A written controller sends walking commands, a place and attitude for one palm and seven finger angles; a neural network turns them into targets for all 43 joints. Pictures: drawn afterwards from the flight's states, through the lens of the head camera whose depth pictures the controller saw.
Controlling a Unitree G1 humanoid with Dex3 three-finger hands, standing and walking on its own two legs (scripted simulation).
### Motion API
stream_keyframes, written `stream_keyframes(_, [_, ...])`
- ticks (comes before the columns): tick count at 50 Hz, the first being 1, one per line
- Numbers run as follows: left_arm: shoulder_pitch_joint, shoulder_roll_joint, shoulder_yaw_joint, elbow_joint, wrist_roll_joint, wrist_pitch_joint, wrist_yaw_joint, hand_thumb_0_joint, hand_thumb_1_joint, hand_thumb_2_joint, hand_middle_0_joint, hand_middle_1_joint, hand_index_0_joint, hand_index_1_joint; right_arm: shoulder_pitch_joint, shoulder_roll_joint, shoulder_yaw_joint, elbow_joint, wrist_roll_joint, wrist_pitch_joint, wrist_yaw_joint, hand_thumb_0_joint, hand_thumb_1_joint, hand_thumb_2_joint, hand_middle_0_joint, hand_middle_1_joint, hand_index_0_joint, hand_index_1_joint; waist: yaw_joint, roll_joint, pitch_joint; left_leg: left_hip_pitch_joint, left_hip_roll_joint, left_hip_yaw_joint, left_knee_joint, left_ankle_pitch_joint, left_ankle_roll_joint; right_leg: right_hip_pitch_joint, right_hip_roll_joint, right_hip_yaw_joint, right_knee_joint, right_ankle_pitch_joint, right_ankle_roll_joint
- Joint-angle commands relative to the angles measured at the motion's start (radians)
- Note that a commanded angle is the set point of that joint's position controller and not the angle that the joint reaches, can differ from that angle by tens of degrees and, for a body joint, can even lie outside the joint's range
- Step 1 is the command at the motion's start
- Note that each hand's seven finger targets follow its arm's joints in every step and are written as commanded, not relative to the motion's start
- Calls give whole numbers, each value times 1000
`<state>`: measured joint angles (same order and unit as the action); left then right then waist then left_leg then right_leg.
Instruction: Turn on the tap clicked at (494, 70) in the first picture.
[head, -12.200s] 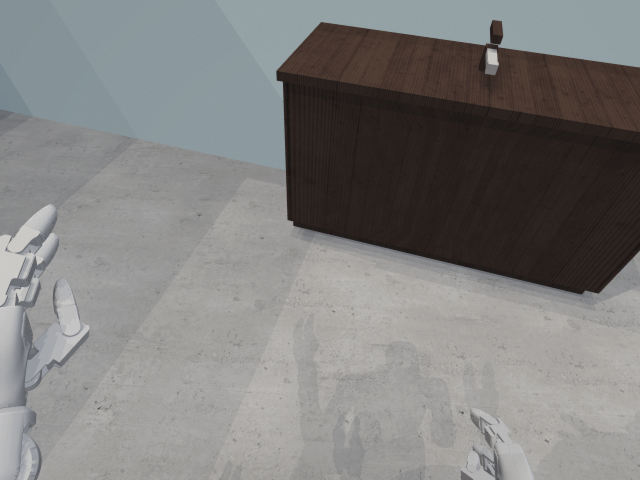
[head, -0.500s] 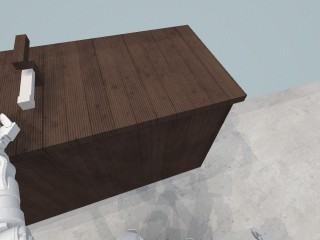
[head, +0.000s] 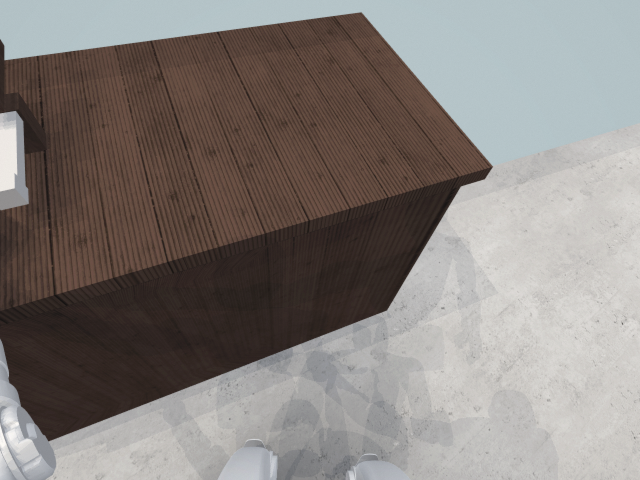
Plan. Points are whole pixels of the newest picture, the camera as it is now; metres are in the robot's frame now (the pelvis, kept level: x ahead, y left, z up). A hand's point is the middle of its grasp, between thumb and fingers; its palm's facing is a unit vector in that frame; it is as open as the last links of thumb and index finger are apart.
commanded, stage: reach beside the lever's end, fingers flat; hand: left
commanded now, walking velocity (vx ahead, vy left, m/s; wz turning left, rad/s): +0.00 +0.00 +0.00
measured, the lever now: (7, 191) +0.42 +0.37 +0.09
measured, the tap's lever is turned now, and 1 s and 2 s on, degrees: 0 1 27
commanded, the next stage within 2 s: push the lever round in 0.20 s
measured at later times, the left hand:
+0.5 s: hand (2, 226) +0.38 +0.37 +0.08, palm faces +0.60 -0.80 -0.07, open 7.8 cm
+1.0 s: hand (19, 226) +0.38 +0.35 +0.08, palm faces +0.62 -0.78 -0.07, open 7.7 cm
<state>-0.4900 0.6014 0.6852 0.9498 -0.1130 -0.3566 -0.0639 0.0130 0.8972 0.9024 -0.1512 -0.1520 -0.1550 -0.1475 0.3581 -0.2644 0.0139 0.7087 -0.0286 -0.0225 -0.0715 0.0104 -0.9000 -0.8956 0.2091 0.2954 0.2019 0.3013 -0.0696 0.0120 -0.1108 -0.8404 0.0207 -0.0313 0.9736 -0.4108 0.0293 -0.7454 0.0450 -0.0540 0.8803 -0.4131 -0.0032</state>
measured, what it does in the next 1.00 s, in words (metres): stands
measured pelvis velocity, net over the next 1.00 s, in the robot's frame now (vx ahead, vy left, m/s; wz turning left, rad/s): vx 0.00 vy -0.02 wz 0.01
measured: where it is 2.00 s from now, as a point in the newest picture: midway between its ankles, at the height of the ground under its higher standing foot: outside the picture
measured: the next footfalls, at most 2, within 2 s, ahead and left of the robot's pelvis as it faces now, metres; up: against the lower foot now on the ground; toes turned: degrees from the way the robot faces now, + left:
none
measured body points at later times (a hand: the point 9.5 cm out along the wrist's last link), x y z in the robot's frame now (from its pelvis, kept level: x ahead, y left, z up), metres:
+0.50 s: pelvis +0.00 -0.01 +0.00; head +0.08 +0.02 +0.45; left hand +0.34 +0.41 +0.08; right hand +0.10 -0.27 -0.11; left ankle +0.03 +0.09 -0.68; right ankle +0.01 -0.13 -0.68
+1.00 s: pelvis +0.00 -0.02 +0.00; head +0.07 +0.00 +0.45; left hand +0.34 +0.39 +0.08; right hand +0.08 -0.29 -0.11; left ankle +0.03 +0.09 -0.68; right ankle +0.01 -0.13 -0.68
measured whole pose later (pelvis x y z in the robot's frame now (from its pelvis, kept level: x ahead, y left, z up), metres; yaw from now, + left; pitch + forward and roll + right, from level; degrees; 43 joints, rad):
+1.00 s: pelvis +0.00 -0.02 +0.00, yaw +1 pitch +14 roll -3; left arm -0.46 0.52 0.63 0.88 -0.11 -0.33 0.03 0.02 0.92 0.91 -0.15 -0.15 -0.16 -0.15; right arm 0.32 -0.25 0.02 0.72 -0.02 -0.05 -0.09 0.01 -0.90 -0.90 0.21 0.30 0.20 0.30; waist -0.05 0.02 -0.11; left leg -0.79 0.03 -0.04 0.95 -0.41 0.00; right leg -0.71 0.05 -0.06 0.88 -0.42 -0.03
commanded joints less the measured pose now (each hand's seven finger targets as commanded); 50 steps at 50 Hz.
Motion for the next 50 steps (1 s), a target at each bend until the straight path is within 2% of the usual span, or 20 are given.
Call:
stream_keyframes(1, [-236, 324, 30, -268, -10, -54, 27, 0, 900, 900, -150, -150, -150, -150, 68, -188, -71, -97, 6, -27, -13, 0, -900, -900, 200, 300, 200, 300, 30, 180, -350, 387, 9, -83, -163, 338, -24, 44, 28, 10, -92, 168, -20])
stream_keyframes(4, [-201, 325, 47, -299, -6, -59, 49, 0, 900, 900, -150, -150, -150, -150, 57, -184, -70, -103, 5, -26, -9, 0, -900, -900, 200, 300, 200, 300, 42, 186, -327, 378, 8, -82, -171, 332, -27, 57, 30, 10, -93, 163, -23])
stream_keyframes(6, [-185, 339, 65, -324, -5, -59, 54, 0, 900, 900, -150, -150, -150, -150, 58, -183, -72, -102, 4, -26, -10, 0, -900, -900, 200, 300, 200, 300, 48, 185, -358, 395, 11, -78, -162, 399, -30, 78, 30, 12, -87, 198, -23])
stream_keyframes(7, [-180, 299, 32, -352, -7, -57, 51, 0, 900, 900, -150, -150, -150, -150, 53, -178, -72, -108, 6, -28, -8, 0, -900, -900, 200, 300, 200, 300, 43, 212, -354, 416, 12, -76, -162, 421, -35, 70, 30, 11, -89, 197, -22])
stream_keyframes(8, [-152, 272, 19, -322, -13, -45, 47, 0, 900, 900, -150, -150, -150, -150, 51, -176, -72, -106, 8, -29, -7, 0, -900, -900, 200, 300, 200, 300, 38, 171, -324, 399, 12, -76, -166, 382, -31, 63, 34, 8, -96, 180, -21])
stream_keyframes(10, [-165, 295, 39, -312, -17, -39, 42, 0, 900, 900, -150, -150, -150, -150, 44, -180, -69, -105, 10, -30, -14, 0, -900, -900, 200, 300, 200, 300, 35, 143, -283, 349, 7, -69, -168, 336, -20, 74, 30, 13, -101, 179, -22])
stream_keyframes(14, [-263, 281, 0, -306, -11, -39, 40, 0, 900, 900, -150, -150, -150, -150, 33, -175, -63, -100, 13, -41, -26, 0, -900, -900, 200, 300, 200, 300, 12, 150, -272, 341, 4, -72, -178, 242, -18, 53, 24, 16, -104, 144, -20])
stream_keyframes(17, [-322, 256, -44, -323, 4, -56, 48, 0, 900, 900, -150, -150, -150, -150, 28, -172, -59, -89, 9, -53, -31, 0, -900, -900, 200, 300, 200, 300, 1, 191, -287, 379, 6, -80, -175, 235, -23, 26, 22, 20, -102, 134, -22])
stream_keyframes(19, [-296, 259, -33, -320, 3, -59, 54, 0, 900, 900, -150, -150, -150, -150, 33, -174, -62, -86, 6, -57, -32, 0, -900, -900, 200, 300, 200, 300, 14, 175, -325, 392, 4, -79, -170, 263, -24, 48, 21, 20, -101, 154, -23])
stream_keyframes(22, [-279, 265, -23, -267, -4, -42, 52, 0, 900, 900, -150, -150, -150, -150, 33, -171, -58, -82, 9, -57, -33, 0, -900, -900, 200, 300, 200, 300, 17, 128, -314, 336, 0, -65, -158, 265, -15, 84, 18, 24, -101, 185, -19])
stream_keyframes(24, [-268, 255, -30, -283, -7, -33, 53, 0, 900, 900, -150, -150, -150, -150, 30, -168, -58, -90, 11, -57, -30, 0, -900, -900, 200, 300, 200, 300, 25, 154, -331, 347, -5, -57, -159, 281, -15, 100, 17, 26, -105, 200, -19])
stream_keyframes(25, [-275, 290, -7, -287, 1, -31, 58, 0, 900, 900, -150, -150, -150, -150, 35, -173, -57, -90, 10, -56, -31, 0, -900, -900, 200, 300, 200, 300, 30, 160, -338, 343, -4, -57, -154, 298, -14, 109, 17, 28, -101, 213, -22])
stream_keyframes(27, [-270, 255, -27, -273, 1, -25, 69, 0, 900, 900, -150, -150, -150, -150, 30, -164, -56, -93, 10, -55, -29, 0, -900, -900, 200, 300, 200, 300, 23, 133, -310, 325, -7, -50, -156, 284, -10, 113, 17, 29, -107, 216, -16])
stream_keyframes(30, [-248, 292, 13, -302, 7, -40, 86, 0, 900, 900, -150, -150, -150, -150, 30, -166, -59, -97, 7, -53, -26, 0, -900, -900, 200, 300, 200, 300, 33, 118, -341, 310, -9, -38, -143, 310, -3, 153, 18, 37, -99, 257, -15])
stream_keyframes(38, [-241, 248, -19, -301, -8, -43, 74, 0, 900, 900, -150, -150, -150, -150, 20, -158, -58, -85, 13, -54, -26, 0, -900, -900, 200, 300, 200, 300, 23, 117, -312, 274, -12, -19, -141, 273, 3, 172, 14, 52, -106, 268, -9])
stream_keyframes(42, [-224, 271, 3, -297, -7, -37, 76, 0, 900, 900, -150, -150, -150, -150, 25, -160, -60, -82, 14, -55, -30, 0, -900, -900, 200, 300, 200, 300, 30, 97, -321, 263, -12, -18, -142, 279, 5, 195, 13, 54, -105, 284, -8])
stream_keyframes(44, [-255, 239, -30, -295, -7, -36, 75, 0, 900, 900, -150, -150, -150, -150, 16, -154, -57, -81, 17, -58, -31, 0, -900, -900, 200, 300, 200, 300, 18, 115, -291, 255, -13, -14, -145, 236, 6, 169, 12, 57, -113, 247, -6])
stream_keyframes(47, [-283, 255, -23, -300, 1, -47, 85, 0, 900, 900, -150, -150, -150, -150, 20, -157, -59, -74, 14, -60, -34, 0, -900, -900, 200, 300, 200, 300, 18, 109, -312, 266, -10, -22, -147, 235, 5, 167, 11, 56, -110, 242, -8])
stream_keyframes(49, [-306, 213, -67, -315, 6, -49, 90, 0, 900, 900, -150, -150, -150, -150, 16, -153, -56, -74, 15, -65, -33, 0, -900, -900, 200, 300, 200, 300, 9, 147, -303, 290, -10, -23, -152, 220, 2, 141, 11, 53, -115, 220, -10])
stream_keyframes(50, [-316, 208, -72, -317, 7, -51, 95, 0, 900, 900, -150, -150, -150, -150, 21, -156, -57, -70, 13, -66, -34, 0, -900, -900, 200, 300, 200, 300, 2, 132, -312, 293, -9, -26, -148, 222, 4, 138, 12, 52, -114, 220, -10])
